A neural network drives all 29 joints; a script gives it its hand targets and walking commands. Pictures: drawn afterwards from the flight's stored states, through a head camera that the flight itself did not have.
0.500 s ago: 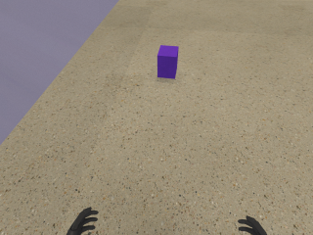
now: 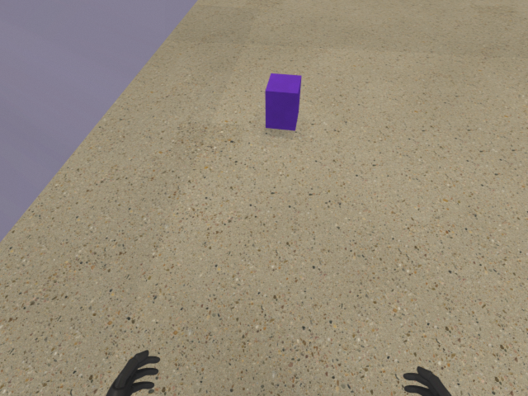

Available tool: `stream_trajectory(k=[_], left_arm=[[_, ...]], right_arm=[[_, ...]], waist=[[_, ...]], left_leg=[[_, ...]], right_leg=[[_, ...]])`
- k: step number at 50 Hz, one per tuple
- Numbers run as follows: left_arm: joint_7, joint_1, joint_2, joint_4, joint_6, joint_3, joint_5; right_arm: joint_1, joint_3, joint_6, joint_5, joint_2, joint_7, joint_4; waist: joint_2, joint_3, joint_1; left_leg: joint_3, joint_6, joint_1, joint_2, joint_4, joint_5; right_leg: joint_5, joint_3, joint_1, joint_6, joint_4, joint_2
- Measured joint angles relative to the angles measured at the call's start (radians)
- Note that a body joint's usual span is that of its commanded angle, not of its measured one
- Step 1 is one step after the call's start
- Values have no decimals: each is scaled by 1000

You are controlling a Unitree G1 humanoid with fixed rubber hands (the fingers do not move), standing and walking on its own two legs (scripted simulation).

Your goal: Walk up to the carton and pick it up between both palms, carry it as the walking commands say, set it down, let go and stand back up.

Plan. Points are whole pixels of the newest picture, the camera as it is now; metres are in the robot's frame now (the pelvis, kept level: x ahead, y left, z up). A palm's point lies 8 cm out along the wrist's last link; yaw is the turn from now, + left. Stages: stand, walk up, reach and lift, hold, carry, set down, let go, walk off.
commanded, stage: stand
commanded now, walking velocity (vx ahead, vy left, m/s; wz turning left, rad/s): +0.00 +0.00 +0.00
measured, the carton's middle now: (283, 102) +1.82 -0.04 -0.62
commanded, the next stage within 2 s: none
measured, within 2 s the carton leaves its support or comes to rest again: neither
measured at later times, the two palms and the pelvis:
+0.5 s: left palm out of the picture +0.13 +0.25 -0.09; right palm out of the picture +0.13 -0.25 -0.10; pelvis +0.00 +0.00 +0.00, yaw +0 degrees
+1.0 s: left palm out of the picture +0.12 +0.25 -0.10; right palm out of the picture +0.12 -0.25 -0.10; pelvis +0.00 +0.00 +0.00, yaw +0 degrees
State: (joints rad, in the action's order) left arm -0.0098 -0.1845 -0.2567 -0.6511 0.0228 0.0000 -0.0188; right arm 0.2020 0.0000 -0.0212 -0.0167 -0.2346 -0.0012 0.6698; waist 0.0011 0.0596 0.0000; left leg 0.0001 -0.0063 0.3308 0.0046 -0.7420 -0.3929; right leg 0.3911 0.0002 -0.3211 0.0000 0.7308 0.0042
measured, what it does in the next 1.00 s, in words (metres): stands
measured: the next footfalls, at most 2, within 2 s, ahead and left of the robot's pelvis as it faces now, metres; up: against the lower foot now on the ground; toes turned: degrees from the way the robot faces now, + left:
none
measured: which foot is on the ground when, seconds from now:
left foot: down 0.00-1.00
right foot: down 0.00-1.00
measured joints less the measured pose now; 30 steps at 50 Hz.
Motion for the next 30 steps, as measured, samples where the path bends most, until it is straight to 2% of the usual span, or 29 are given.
stream_trajectory(k=[30], left_arm=[[1,4,-9,-79,4,0,0]], right_arm=[[-6,0,-6,0,-15,-1,63]], waist=[[-1,-6,0]], left_leg=[[0,0,0,0,0,0]], right_leg=[[0,0,0,0,0,0]])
